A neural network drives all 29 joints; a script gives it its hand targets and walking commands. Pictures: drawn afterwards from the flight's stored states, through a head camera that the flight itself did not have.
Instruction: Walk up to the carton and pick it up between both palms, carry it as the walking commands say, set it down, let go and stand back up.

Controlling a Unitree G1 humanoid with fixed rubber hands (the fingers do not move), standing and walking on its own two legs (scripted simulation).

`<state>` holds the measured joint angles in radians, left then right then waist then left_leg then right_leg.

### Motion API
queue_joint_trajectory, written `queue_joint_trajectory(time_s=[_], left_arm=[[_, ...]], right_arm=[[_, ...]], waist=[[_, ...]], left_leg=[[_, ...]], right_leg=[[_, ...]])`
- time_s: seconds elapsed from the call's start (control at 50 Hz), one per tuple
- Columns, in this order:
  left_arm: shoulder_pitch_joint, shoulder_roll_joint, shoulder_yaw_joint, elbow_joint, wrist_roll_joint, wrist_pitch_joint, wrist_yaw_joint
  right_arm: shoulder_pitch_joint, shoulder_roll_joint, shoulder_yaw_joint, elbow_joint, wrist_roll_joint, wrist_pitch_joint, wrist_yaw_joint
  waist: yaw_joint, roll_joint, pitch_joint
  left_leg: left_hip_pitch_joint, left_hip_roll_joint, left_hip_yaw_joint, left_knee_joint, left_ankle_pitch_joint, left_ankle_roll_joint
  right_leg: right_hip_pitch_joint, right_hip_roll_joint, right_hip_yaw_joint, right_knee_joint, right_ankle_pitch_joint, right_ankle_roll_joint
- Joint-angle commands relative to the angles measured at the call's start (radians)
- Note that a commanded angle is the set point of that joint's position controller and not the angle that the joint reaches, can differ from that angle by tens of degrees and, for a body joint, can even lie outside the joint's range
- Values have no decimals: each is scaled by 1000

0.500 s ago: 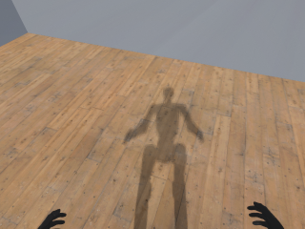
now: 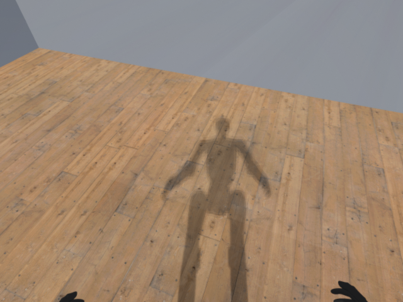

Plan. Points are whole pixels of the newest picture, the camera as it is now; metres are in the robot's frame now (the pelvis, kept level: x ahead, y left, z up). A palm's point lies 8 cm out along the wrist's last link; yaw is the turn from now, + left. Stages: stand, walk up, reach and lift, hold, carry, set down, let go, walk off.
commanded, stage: stand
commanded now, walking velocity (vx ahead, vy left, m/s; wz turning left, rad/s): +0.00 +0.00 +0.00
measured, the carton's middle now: out of the picture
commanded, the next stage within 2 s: walk up in 0.96 s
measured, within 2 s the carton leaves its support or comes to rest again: neither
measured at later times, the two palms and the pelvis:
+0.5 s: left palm out of the picture +0.10 +0.31 -0.09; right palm out of the picture +0.10 -0.31 -0.09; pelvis +0.00 +0.00 +0.01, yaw +0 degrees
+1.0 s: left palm out of the picture +0.10 +0.31 -0.09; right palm out of the picture +0.10 -0.31 -0.09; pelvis +0.00 +0.00 +0.01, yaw +0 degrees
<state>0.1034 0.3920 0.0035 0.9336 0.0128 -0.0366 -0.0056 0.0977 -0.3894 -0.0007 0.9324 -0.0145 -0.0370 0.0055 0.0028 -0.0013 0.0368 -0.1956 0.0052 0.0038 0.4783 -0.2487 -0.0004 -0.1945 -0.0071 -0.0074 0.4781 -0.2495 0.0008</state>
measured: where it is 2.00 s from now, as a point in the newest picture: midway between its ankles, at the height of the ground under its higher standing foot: outside the picture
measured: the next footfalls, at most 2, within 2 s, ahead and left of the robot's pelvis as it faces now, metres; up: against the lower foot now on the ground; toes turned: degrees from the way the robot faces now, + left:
right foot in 1.44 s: +0.05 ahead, -0.21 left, +0.00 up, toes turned -11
left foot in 1.72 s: +0.11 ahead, -0.02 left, +0.00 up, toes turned -17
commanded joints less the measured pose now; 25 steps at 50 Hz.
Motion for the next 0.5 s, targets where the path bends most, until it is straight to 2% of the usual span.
queue_joint_trajectory(time_s=[0.0,0.48], left_arm=[[-46,168,33,-26,-1,-10,5],[-61,177,26,75,-2,0,8]], right_arm=[[-48,-167,-34,-26,1,-9,-4],[-58,-176,-32,77,2,1,-7]], waist=[[0,2,-63],[0,2,-49]], left_leg=[[23,102,-97,-108,138,40],[57,117,-97,-184,128,29]], right_leg=[[24,-103,98,-108,136,-43],[56,-117,101,-181,126,-32]])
